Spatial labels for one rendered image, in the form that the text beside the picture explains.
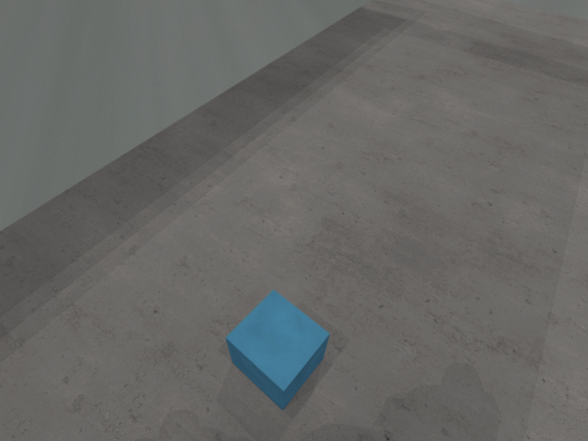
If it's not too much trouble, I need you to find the carton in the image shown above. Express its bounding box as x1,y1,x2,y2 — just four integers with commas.
225,290,330,411

